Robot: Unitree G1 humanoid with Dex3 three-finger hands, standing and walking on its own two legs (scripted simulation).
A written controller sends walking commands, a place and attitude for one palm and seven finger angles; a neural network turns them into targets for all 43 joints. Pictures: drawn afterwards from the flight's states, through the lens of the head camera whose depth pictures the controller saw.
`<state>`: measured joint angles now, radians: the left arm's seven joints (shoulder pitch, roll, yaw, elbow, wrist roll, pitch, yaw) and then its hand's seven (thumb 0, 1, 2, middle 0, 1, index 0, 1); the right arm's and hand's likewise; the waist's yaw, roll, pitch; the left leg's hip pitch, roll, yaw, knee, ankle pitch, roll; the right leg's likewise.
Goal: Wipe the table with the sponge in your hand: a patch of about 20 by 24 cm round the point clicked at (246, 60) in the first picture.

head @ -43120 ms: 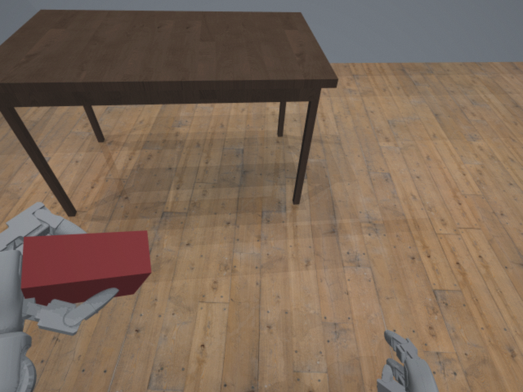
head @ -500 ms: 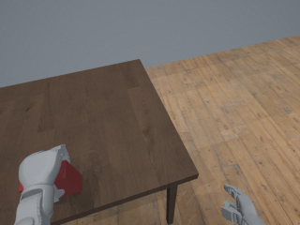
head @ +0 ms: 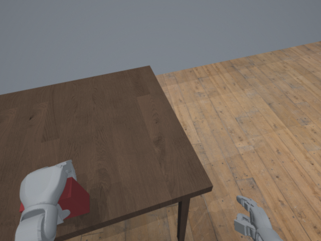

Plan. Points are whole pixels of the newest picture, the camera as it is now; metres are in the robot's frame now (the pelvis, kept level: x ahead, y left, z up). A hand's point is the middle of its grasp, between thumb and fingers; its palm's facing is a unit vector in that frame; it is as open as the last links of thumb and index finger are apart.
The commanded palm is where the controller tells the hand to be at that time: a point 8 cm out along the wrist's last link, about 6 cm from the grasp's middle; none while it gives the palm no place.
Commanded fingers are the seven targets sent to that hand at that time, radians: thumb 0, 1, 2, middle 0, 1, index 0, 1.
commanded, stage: lift the sponge slowly off the table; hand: left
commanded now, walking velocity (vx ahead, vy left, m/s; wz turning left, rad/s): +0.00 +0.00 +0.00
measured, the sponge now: (62, 204) +0.19 +0.29 -0.01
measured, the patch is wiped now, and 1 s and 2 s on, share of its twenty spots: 1.00 1.00 1.00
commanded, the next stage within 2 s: bring the sponge back beside the body in 1.80 s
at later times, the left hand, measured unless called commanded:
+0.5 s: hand (55, 198) +0.18 +0.28 +0.05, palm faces -0.03 -0.14 -0.99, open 9.3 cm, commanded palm +0.16 +0.28 +0.12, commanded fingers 0.00 0.10 1.30 -1.20 -1.60 -1.20 -1.60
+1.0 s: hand (53, 187) +0.19 +0.27 +0.09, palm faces +0.03 -0.11 -0.99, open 9.3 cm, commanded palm +0.16 +0.27 +0.16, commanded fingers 0.00 0.10 1.30 -1.20 -1.60 -1.20 -1.60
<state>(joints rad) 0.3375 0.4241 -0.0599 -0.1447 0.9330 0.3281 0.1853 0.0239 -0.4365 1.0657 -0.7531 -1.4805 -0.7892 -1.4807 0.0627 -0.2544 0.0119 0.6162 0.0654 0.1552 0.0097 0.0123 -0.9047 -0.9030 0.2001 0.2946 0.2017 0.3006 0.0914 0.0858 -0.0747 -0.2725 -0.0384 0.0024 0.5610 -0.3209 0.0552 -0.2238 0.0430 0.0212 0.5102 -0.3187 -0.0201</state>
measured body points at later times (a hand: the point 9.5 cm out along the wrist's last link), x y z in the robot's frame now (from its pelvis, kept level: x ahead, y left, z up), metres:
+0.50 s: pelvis +0.00 +0.00 +0.00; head -0.01 -0.03 +0.45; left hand +0.18 +0.28 +0.11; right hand +0.24 -0.21 -0.08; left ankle -0.02 +0.08 -0.73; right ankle -0.03 -0.11 -0.73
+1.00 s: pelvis -0.01 -0.01 +0.01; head -0.03 -0.05 +0.46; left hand +0.18 +0.27 +0.14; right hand +0.24 -0.21 -0.07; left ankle -0.02 +0.08 -0.73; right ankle -0.03 -0.12 -0.73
